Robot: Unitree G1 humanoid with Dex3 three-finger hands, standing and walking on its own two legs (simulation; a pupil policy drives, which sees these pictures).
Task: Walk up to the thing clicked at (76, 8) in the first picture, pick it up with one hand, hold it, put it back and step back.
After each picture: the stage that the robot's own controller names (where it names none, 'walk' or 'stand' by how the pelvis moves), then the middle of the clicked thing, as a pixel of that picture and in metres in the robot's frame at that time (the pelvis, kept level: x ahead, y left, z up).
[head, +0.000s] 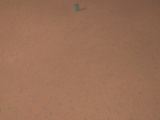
stand; (76, 7) +2.17 +0.15 -0.72
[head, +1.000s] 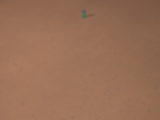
walk; (83, 13) +2.04 +0.21 -0.72
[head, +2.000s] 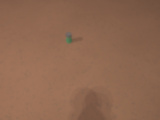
walk; (68, 37) +1.37 +0.28 -0.70
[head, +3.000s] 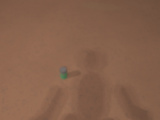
walk; (63, 73) +0.89 +0.24 -0.70
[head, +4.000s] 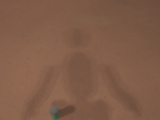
walk; (54, 112) +0.53 +0.21 -0.70
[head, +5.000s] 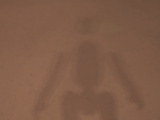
stand; out of the picture +0.32 +0.21 -0.70
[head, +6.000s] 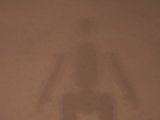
stand; out of the picture +0.30 +0.20 -0.72
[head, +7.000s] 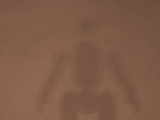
stand; out of the picture +0.31 +0.20 -0.73
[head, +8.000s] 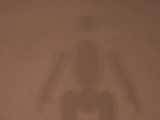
stand; out of the picture +0.30 +0.21 -0.73
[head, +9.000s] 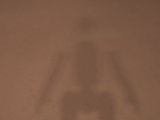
stand; out of the picture +0.29 +0.20 -0.73
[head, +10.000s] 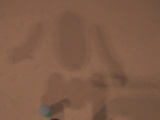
go down; (45, 111) +0.33 +0.22 -0.59
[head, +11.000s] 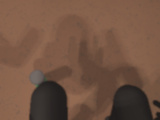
go down; (38, 79) +0.37 +0.24 -0.32
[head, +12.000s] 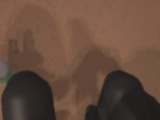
close in; (1, 72) +0.35 +0.28 -0.24
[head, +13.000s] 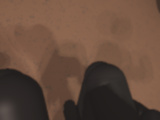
close; out of the picture +0.34 +0.28 -0.21
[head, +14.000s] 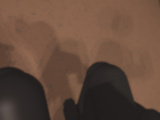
lift; out of the picture +0.34 +0.29 -0.21
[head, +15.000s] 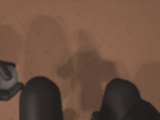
lift; (6, 81) +0.30 +0.27 -0.10
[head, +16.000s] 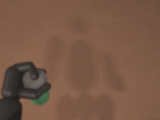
hold; (37, 87) +0.32 +0.17 +0.04
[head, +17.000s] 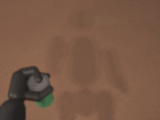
hold; (41, 91) +0.32 +0.17 +0.00
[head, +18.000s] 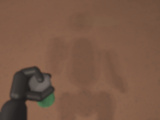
hold; (43, 91) +0.32 +0.17 +0.00
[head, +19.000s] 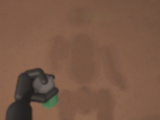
crouch; (46, 92) +0.32 +0.15 -0.02
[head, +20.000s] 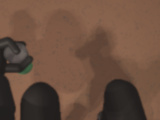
lower; (20, 59) +0.41 +0.22 -0.10
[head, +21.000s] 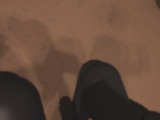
lower; out of the picture +0.38 +0.29 -0.22
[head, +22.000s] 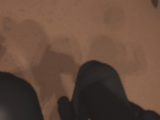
lower; out of the picture +0.38 +0.29 -0.22
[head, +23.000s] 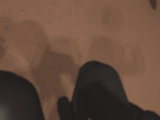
lower; out of the picture +0.38 +0.29 -0.22
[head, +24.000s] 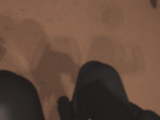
lower; out of the picture +0.37 +0.29 -0.22
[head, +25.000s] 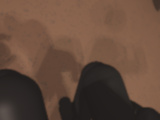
open; out of the picture +0.36 +0.28 -0.22
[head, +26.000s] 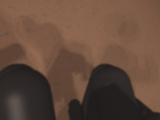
stand; out of the picture +0.36 +0.26 -0.22
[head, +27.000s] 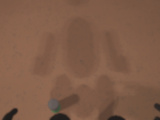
walk; (54, 105) +0.36 +0.19 -0.55
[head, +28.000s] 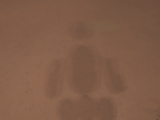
stand; out of the picture +0.35 +0.18 -0.66
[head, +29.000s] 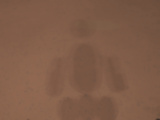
stand; out of the picture +0.34 +0.19 -0.66
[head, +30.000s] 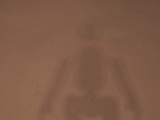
stand; out of the picture +0.36 +0.17 -0.72
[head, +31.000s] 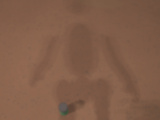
walk; (63, 109) +0.42 +0.15 -0.69
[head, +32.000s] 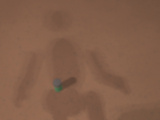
walk; (57, 85) +0.62 +0.22 -0.69
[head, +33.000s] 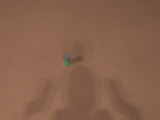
stand; (66, 60) +0.94 +0.21 -0.69
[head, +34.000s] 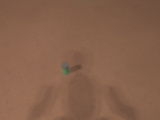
stand; (65, 68) +0.95 +0.21 -0.72
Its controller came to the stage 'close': yes
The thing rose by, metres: 0.70
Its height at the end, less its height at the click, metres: +0.00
